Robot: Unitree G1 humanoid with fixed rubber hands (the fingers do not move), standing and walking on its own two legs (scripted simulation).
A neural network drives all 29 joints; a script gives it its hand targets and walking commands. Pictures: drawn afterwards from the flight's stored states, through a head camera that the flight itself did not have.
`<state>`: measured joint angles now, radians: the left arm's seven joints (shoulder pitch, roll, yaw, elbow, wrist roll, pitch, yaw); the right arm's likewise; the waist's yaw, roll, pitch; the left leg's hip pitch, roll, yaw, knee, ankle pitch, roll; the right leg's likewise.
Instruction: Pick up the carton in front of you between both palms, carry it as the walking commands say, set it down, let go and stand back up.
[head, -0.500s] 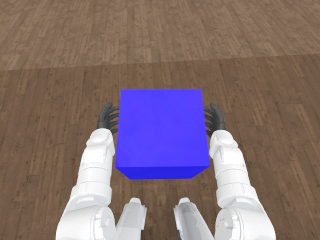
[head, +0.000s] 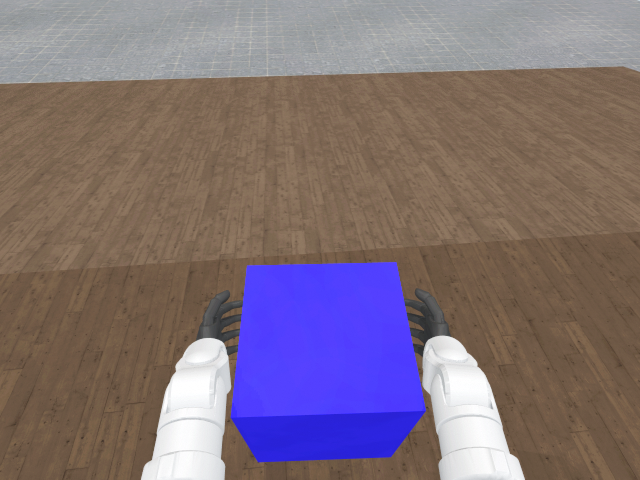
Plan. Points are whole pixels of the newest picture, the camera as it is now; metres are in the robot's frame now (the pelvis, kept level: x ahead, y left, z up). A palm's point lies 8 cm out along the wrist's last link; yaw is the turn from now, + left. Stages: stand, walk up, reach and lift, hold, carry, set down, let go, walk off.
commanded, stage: reach and lift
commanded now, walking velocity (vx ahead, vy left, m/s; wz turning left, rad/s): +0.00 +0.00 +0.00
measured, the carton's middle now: (323, 367) +0.30 +0.00 -0.06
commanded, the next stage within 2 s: hold in 1.04 s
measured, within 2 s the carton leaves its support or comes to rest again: neither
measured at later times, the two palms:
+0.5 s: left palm (206, 343) +0.28 +0.15 +0.03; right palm (440, 340) +0.28 -0.15 +0.04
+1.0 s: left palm (206, 336) +0.29 +0.15 +0.04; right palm (442, 333) +0.29 -0.15 +0.05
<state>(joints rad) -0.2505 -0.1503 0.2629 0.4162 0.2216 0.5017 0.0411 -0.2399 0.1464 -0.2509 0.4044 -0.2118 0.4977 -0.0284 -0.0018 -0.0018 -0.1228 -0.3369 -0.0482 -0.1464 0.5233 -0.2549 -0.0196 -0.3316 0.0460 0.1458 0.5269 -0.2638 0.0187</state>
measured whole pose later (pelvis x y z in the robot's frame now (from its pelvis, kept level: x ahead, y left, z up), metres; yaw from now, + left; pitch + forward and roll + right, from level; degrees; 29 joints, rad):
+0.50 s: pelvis -0.02 +0.00 +0.01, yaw +0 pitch -3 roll +0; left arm -0.33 -0.16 0.31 0.39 0.30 0.62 0.00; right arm -0.33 0.17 -0.30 0.38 -0.30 0.61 0.01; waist 0.00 0.00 -0.01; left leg -0.18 -0.04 -0.14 0.45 -0.21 -0.02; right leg -0.17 0.04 0.14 0.45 -0.22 0.02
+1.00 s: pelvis +0.00 +0.00 +0.01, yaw +0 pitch -5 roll +0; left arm -0.25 -0.15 0.23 0.29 0.28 0.69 0.01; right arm -0.25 0.15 -0.22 0.29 -0.27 0.69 0.01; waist 0.00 0.00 -0.01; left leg -0.09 -0.03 -0.14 0.37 -0.20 -0.02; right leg -0.08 0.03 0.14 0.37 -0.21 0.01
